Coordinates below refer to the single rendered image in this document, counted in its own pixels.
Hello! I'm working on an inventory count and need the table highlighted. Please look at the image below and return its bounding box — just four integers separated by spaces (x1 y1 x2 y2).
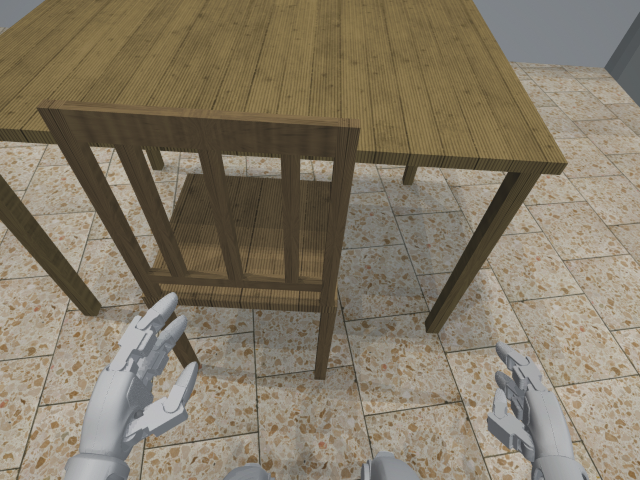
0 0 568 334

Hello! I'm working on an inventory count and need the left robot forearm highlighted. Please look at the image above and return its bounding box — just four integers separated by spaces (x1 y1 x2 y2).
64 454 130 480

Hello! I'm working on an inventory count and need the robot left hand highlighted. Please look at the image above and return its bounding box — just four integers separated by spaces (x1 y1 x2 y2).
79 292 198 461

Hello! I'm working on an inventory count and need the robot right hand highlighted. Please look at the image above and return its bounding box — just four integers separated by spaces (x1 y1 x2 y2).
488 341 575 466

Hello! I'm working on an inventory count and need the chair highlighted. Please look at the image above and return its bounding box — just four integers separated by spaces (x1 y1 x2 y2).
36 99 360 380

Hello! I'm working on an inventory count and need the right robot forearm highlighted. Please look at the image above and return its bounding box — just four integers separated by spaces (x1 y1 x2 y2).
531 456 589 480

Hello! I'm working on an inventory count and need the right robot thigh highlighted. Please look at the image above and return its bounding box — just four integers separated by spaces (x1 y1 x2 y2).
361 457 420 480

